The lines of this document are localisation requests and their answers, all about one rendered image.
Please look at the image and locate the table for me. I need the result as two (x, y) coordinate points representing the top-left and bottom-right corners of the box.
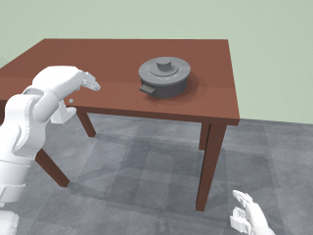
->
(0, 38), (241, 212)

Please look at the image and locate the right robot hand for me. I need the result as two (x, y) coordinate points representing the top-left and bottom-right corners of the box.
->
(230, 190), (269, 235)

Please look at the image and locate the left robot hand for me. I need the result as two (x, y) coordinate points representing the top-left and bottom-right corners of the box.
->
(32, 66), (101, 124)

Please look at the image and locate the knob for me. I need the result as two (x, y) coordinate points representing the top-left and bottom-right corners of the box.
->
(156, 57), (171, 70)

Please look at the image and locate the left robot forearm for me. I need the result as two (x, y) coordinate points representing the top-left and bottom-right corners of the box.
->
(0, 84), (60, 208)

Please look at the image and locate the right robot forearm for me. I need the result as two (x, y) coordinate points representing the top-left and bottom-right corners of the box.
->
(250, 225), (275, 235)

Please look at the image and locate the lid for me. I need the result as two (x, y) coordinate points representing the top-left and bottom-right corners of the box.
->
(138, 57), (191, 86)

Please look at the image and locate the pot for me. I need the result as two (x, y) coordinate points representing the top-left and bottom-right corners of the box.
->
(139, 78), (188, 98)

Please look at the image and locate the left robot upper arm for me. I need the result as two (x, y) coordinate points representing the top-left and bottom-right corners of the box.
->
(0, 211), (19, 235)

